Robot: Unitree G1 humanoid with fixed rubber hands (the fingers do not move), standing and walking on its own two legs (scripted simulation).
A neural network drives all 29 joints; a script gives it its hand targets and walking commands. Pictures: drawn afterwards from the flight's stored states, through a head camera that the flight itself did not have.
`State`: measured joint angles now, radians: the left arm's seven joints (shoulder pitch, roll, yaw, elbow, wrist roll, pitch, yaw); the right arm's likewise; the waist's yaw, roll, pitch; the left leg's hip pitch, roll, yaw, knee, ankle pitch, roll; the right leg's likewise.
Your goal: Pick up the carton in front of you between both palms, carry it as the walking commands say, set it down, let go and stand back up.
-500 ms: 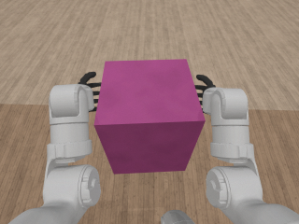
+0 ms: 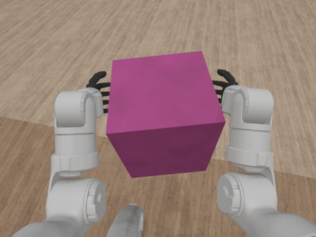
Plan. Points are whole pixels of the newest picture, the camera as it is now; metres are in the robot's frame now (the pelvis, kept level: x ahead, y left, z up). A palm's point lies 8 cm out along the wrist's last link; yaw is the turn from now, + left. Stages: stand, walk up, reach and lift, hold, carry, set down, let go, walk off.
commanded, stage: carry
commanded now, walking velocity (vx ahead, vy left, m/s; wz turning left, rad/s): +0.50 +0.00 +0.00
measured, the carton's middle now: (163, 120) +0.38 +0.03 +0.07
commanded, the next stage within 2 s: none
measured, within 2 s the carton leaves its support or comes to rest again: neither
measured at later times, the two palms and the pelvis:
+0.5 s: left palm (126, 4) +0.70 +0.16 +0.22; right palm (227, 11) +0.67 -0.14 +0.22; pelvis +0.31 +0.03 +0.04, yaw -1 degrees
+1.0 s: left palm out of the picture +1.00 +0.18 +0.26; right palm out of the picture +1.00 -0.12 +0.27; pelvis +0.63 +0.03 +0.08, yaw +0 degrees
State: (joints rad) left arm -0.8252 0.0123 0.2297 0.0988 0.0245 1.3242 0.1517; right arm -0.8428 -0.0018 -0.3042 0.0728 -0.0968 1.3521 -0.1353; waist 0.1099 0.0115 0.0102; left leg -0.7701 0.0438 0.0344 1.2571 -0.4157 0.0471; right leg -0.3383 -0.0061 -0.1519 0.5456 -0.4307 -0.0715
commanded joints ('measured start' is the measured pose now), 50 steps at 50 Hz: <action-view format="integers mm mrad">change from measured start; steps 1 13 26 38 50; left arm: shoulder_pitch -869 -776 -709 -939 -742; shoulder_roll -1117 -1074 -1001 -1206 -1027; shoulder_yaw -592 -475 -513 -595 -543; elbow -174 9 -4 -162 -28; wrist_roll -504 -346 -314 -524 -388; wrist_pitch -9 -11 27 -43 14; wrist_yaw -267 -248 -216 -278 -254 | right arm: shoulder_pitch -696 -837 -773 -732 -652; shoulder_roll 971 1140 1062 1069 1005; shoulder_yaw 565 625 614 537 597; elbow -61 -18 -18 -16 76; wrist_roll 349 530 509 396 438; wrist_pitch -27 -48 -14 -50 -12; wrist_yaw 175 263 253 207 223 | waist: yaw -34 -191 -167 -55 -180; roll -108 3 128 -90 -50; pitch -488 -525 -421 -537 -568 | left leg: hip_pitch -60 952 841 -44 753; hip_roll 46 275 189 18 -74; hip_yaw -7 -485 -57 -53 181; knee -210 -808 -931 91 -722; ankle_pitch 49 359 395 -2 176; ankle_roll -9 205 140 8 18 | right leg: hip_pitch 414 -529 -379 415 182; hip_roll -258 -28 -39 -270 -143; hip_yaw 305 180 -14 427 -18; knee -188 915 289 -134 235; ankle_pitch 225 -37 85 185 631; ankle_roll -164 23 23 -149 3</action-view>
